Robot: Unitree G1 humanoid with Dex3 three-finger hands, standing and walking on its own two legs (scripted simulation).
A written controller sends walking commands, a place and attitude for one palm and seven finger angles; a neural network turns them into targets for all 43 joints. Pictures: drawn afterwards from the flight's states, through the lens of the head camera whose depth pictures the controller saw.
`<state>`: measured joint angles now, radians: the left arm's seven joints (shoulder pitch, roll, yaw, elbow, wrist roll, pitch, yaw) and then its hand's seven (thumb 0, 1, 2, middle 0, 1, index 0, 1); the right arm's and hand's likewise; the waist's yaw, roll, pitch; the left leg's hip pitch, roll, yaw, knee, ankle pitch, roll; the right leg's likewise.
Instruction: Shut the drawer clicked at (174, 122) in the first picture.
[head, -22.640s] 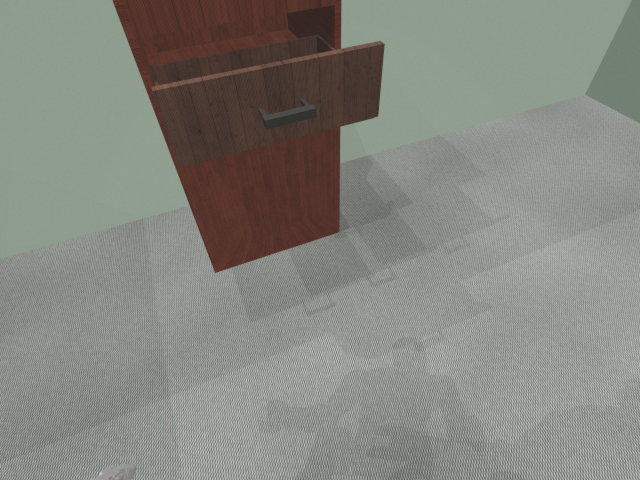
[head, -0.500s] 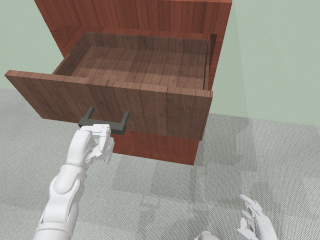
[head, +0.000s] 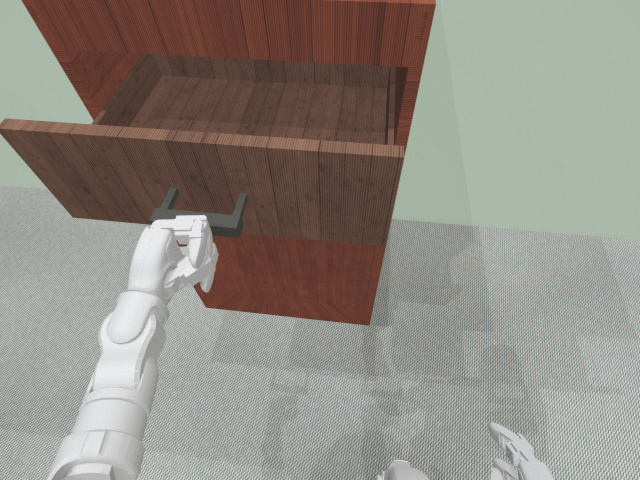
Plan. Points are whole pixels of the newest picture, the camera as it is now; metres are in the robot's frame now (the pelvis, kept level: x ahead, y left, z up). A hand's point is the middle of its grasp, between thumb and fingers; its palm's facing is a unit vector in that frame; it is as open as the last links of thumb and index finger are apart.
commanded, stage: push the drawer shut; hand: left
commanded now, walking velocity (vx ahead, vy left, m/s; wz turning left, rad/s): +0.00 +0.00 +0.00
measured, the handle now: (202, 210) +0.44 +0.17 +0.07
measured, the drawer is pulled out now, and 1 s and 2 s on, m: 0.18 0.06 0.00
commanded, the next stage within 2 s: pull the fist back off the drawer in 1.90 s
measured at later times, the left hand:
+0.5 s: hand (220, 220) +0.43 +0.14 +0.07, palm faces -0.12 -0.99 -0.04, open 2.7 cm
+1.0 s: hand (231, 190) +0.48 +0.13 +0.07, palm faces -0.12 -0.99 -0.04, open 2.8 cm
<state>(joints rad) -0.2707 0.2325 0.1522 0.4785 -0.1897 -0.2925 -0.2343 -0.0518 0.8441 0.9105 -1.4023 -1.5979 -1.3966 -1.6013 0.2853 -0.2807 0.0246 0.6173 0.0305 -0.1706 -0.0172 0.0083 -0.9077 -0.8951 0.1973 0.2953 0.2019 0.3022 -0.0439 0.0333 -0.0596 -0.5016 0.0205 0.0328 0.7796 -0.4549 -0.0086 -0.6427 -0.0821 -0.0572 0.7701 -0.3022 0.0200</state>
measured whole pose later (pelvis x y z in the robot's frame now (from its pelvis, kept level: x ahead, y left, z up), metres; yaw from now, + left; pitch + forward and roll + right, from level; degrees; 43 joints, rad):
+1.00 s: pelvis -0.01 +0.01 -0.01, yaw -1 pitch +17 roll +0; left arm -0.87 0.38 0.30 1.13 -0.10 -0.40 -0.24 -0.06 0.80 0.91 -1.40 -1.60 -1.40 -1.60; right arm 0.36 -0.28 0.04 0.65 0.00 -0.05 0.00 0.00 -0.91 -0.89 0.20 0.30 0.20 0.30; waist -0.15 0.02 -0.06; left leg -0.71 0.03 0.05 0.87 -0.46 0.00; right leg -0.84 -0.07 -0.04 0.81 -0.27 0.03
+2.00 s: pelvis -0.03 +0.01 -0.03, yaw +0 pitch +24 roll -3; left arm -1.24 0.53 0.29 1.37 -0.01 -0.34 -0.16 -0.04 0.69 0.99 -1.40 -1.60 -1.40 -1.60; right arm 0.43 -0.29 0.07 0.66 -0.06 -0.01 0.02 0.00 -0.91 -0.89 0.20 0.30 0.20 0.30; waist -0.25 0.04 -0.07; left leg -0.94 0.03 -0.01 1.00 -0.48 0.01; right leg -1.01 -0.08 -0.09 0.87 -0.27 0.03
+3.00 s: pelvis +0.04 +0.02 +0.00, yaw -4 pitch +21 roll -1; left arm -0.61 0.35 0.33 0.76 -0.14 -0.29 -0.24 0.01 0.90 0.90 -1.40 -1.60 -1.39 -1.60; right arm 0.43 -0.27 0.01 0.55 0.00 0.05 0.05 0.00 -0.91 -0.89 0.20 0.29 0.20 0.30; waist -0.12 0.05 -0.15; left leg -0.66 0.04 0.06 0.80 -0.47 0.02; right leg -0.79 -0.04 -0.01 0.72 -0.28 0.03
